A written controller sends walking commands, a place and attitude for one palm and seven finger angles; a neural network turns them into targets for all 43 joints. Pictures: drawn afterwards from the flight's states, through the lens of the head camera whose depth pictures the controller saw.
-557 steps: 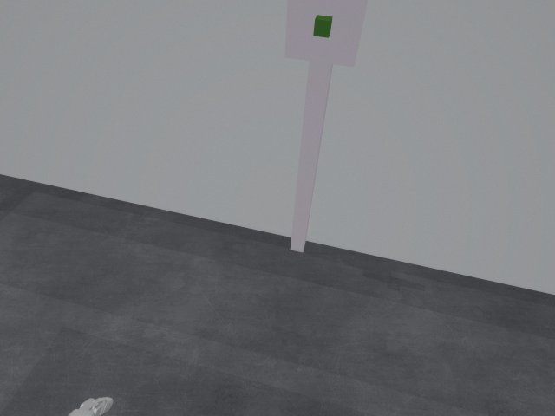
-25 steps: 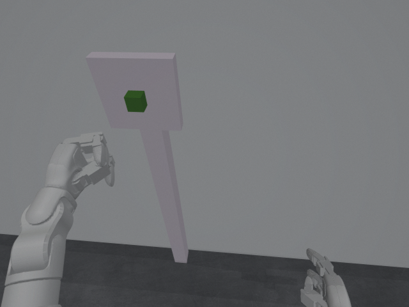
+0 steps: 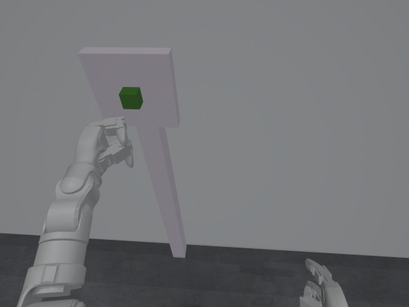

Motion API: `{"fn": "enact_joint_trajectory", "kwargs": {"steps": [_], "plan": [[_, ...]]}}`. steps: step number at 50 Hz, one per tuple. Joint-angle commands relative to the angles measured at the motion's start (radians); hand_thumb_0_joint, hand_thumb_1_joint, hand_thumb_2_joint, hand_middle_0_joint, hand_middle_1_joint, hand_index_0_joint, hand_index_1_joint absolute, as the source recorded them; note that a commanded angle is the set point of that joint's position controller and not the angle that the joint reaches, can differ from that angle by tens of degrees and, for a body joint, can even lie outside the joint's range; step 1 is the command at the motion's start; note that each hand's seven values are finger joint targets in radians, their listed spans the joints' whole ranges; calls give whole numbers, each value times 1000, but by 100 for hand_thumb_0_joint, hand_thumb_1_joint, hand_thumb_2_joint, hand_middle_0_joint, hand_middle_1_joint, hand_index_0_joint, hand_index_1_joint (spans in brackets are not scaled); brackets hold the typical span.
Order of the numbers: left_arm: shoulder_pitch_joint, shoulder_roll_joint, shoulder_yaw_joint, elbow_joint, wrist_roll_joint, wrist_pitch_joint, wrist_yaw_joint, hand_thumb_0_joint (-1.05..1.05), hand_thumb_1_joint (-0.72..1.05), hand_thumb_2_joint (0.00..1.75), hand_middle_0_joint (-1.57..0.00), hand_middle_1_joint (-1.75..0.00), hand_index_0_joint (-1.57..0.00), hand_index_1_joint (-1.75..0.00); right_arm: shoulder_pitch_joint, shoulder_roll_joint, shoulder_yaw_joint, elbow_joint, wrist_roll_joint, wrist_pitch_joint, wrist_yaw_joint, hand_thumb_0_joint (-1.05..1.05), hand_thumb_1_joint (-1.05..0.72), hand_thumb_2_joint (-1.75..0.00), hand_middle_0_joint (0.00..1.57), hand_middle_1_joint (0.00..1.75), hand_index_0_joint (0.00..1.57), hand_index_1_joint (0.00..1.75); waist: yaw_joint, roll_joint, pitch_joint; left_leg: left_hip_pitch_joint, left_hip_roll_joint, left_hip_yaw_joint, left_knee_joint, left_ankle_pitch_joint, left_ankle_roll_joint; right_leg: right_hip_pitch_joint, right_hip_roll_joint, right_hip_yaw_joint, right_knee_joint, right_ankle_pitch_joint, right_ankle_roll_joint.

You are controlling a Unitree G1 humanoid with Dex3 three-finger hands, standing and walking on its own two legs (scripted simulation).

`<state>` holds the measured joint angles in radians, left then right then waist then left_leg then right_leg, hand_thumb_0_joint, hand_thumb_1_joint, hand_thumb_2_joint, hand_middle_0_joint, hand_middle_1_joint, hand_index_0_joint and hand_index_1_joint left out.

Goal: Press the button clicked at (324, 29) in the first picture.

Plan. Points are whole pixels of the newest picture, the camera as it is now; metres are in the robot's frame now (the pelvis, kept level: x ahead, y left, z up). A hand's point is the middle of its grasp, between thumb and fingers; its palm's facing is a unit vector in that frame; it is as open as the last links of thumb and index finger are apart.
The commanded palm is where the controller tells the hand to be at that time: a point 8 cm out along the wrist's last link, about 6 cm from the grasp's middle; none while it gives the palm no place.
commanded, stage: aim a knuckle at the button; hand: left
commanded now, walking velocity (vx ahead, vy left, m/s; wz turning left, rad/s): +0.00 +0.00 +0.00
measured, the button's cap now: (131, 97) +0.48 +0.19 +0.19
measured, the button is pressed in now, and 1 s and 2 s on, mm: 0 0 1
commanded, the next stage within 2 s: press the button with the knuckle in 1.26 s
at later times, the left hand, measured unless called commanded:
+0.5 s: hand (133, 141) +0.37 +0.16 +0.16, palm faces +0.03 -1.00 -0.03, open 3.1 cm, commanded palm +0.34 +0.22 +0.16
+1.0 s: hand (134, 141) +0.39 +0.17 +0.15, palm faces +0.04 -1.00 -0.02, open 3.1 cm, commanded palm +0.36 +0.22 +0.16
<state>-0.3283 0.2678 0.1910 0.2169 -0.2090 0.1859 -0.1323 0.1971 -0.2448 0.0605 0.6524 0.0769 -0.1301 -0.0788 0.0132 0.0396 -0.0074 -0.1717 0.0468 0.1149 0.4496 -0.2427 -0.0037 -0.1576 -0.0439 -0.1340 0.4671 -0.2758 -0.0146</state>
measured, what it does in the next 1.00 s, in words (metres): stands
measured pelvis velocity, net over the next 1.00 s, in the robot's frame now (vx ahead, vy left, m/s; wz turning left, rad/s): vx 0.00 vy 0.00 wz -0.02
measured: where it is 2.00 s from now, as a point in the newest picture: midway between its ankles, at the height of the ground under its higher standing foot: outside the picture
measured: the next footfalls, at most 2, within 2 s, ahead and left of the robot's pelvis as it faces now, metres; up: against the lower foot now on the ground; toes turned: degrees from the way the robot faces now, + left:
none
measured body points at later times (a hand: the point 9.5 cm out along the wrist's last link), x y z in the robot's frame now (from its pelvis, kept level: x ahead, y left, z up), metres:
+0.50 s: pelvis +0.00 -0.01 +0.00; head -0.02 -0.03 +0.45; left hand +0.36 +0.22 +0.17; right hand +0.13 -0.26 -0.10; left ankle +0.00 +0.12 -0.74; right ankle -0.01 -0.10 -0.74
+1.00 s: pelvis +0.00 +0.00 +0.00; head +0.00 -0.02 +0.45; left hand +0.38 +0.22 +0.15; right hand +0.14 -0.25 -0.10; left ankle +0.00 +0.12 -0.74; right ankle -0.01 -0.10 -0.74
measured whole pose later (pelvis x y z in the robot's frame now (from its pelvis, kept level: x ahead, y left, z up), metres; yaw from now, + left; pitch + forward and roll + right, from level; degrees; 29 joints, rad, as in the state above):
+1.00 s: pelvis +0.00 +0.00 +0.00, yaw -1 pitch +0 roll +0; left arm -0.44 0.28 0.23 0.46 -0.19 0.05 -0.13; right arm 0.25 -0.26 0.04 0.65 0.08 -0.08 -0.07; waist -0.01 0.03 -0.02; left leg -0.20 0.06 0.13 0.44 -0.24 -0.01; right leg -0.19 -0.03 -0.11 0.46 -0.27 -0.02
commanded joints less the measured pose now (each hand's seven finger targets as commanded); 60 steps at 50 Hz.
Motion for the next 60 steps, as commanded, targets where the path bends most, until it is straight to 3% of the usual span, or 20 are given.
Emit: {"fn": "enact_joint_trajectory", "kwargs": {"steps": [1, 4, 7, 10, 13, 17, 19, 25, 28, 31, 32, 34, 36, 39, 43, 46, 50, 55, 59, 60], "plan": [[-458, 167, 59, -246, -9, -122, 6, 0, 90, 90, -130, -150, -130, -150, -100, -114, -49, -154, -9, -49, -4, 0, -90, -90, 20, 30, 20, 30, -14, -6, -293, 158, -31, -92, -23, 277, 30, 23, 28, 77, -46, 346, -7], [-478, 159, 49, -165, -6, -145, 14, 0, 90, 90, -130, -150, -130, -150, -87, -117, -48, -136, -8, -40, -2, 0, -90, -90, 20, 30, 20, 30, -20, -24, -263, 135, -27, -91, -26, 264, 29, 11, 30, 76, -49, 336, -6], [-467, 206, 97, -42, -2, -133, 23, 0, 90, 90, -130, -150, -130, -150, -69, -128, -51, -125, -6, -24, -4, 0, -90, -90, 20, 30, 20, 30, -14, -67, -215, 85, -30, -89, -37, 219, 30, 4, 30, 80, -60, 304, -4], [-525, 197, 76, 11, 7, -132, 24, 0, 90, 90, -130, -150, -130, -150, -63, -129, -54, -125, -2, -12, -4, 0, -90, -90, 20, 30, 20, 30, -23, -57, -210, 76, -32, -83, -38, 195, 33, -8, 25, 88, -69, 283, -2], [-465, 225, 116, -18, 8, -159, 18, 0, 90, 90, -130, -150, -130, -150, -65, -129, -61, -147, -6, -9, 4, 0, -90, -90, 20, 30, 20, 30, 6, -36, -284, 88, -34, -77, -29, 258, 35, 54, 24, 92, -52, 359, -9], [-454, 235, 131, -88, -7, -210, 0, 0, 90, 90, -130, -150, -130, -150, -64, -126, -66, -160, -6, -17, 10, 0, -90, -90, 20, 30, 20, 30, 7, -26, -314, 106, -33, -69, -27, 289, 36, 81, 25, 96, -44, 421, -7], [-456, 195, 86, -84, -9, -217, -10, 0, 90, 90, -130, -150, -130, -150, -65, -126, -65, -156, -1, -17, 10, 0, -90, -90, 20, 30, 20, 30, -8, -44, -281, 101, -32, -67, -35, 262, 38, 60, 28, 95, -54, 395, -4], [-505, 191, 65, -25, -12, -177, -12, 0, 90, 90, -130, -150, -130, -150, -66, -133, -64, -139, 8, -13, -4, 0, -90, -90, 20, 30, 20, 30, -31, -37, -174, 75, -34, -68, -45, 133, 41, -30, 28, 103, -95, 240, 3], [-555, 214, 75, -29, -8, -182, -4, 0, 90, 90, -130, -150, -130, -150, -67, -135, -62, -135, 6, -10, -10, 0, -90, -90, 20, 30, 20, 30, -36, -67, -200, 75, -33, -72, -41, 121, 44, -23, 27, 106, -96, 213, 5], [-601, 240, 98, -26, -4, -203, 7, 0, 90, 90, -130, -150, -130, -150, -67, -129, -59, -132, 2, -15, -12, 0, -90, -90, 20, 30, 20, 30, -33, -20, -242, 96, -35, -79, -37, 136, 42, -9, 26, 109, -87, 226, 0], [-627, 212, 67, -41, -4, -213, 5, 0, 90, 90, -130, -150, -130, -150, -67, -126, -56, -134, 2, -17, -11, 0, -90, -90, 20, 30, 20, 30, -38, -2, -256, 105, -36, -79, -36, 149, 41, -6, 26, 108, -81, 241, -2], [-588, 230, 99, 6, -5, -219, 8, 0, 90, 90, -130, -150, -130, -150, -58, -128, -59, -131, -2, -18, -10, 0, -90, -90, 20, 30, 20, 30, -27, -45, -282, 103, -32, -83, -32, 172, 42, 13, 28, 105, -72, 271, -1], [-581, 238, 106, 47, -7, -213, 2, 0, 90, 90, -130, -150, -130, -150, -55, -131, -58, -127, 1, -15, -10, 0, -90, -90, 20, 30, 20, 30, -26, -59, -275, 87, -35, -76, -32, 176, 42, 24, 26, 107, -71, 294, 2], [-540, 178, 58, 108, -4, -193, -9, 0, 90, 90, -130, -150, -130, -150, -51, -131, -57, -131, 6, -8, -3, 0, -90, -90, 20, 30, 20, 30, -28, -59, -229, 70, -34, -74, -35, 168, 40, -7, 26, 99, -71, 288, 0], [-505, 239, 117, 119, -3, -177, -8, 0, 90, 90, -130, -150, -130, -150, -42, -142, -61, -141, 3, 6, 0, 0, -90, -90, 20, 30, 20, 30, -11, -86, -230, 45, -33, -73, -31, 179, 41, 8, 25, 101, -68, 298, -1], [-521, 238, 115, 8, 1, -206, -6, 0, 90, 90, -130, -150, -130, -150, -53, -131, -62, -166, 1, 6, 3, 0, -90, -90, 20, 30, 20, 30, -4, -28, -284, 76, -34, -68, -30, 238, 40, 44, 24, 100, -51, 363, -5], [-575, 213, 82, -80, 0, -249, 3, 0, 90, 90, -130, -150, -130, -150, -51, -127, -65, -158, -1, -11, 4, 0, -90, -90, 20, 30, 20, 30, -23, -11, -295, 124, -25, -80, -25, 252, 41, 20, 34, 95, -51, 351, -7], [-546, 168, 46, -34, 0, -212, 3, 0, 90, 90, -130, -150, -130, -150, -47, -128, -67, -137, 2, -14, -2, 0, -90, -90, 20, 30, 20, 30, -30, 17, -256, 127, -25, -84, -29, 234, 34, -15, 35, 87, -58, 317, -10], [-472, 167, 67, 25, -7, -155, 7, 0, 90, 90, -130, -150, -130, -150, -42, -137, -69, -139, 4, -3, 2, 0, -90, -90, 20, 30, 20, 30, -16, -68, -252, 100, -25, -87, -31, 244, 35, 1, 34, 78, -56, 332, -8], [-459, 160, 59, 14, -4, -147, 7, 0, 90, 90, -130, -150, -130, -150, -46, -137, -69, -143, 2, 1, 2, 0, -90, -90, 20, 30, 20, 30, -13, -59, -258, 101, -26, -84, -31, 259, 34, 6, 34, 77, -52, 348, -8]]}}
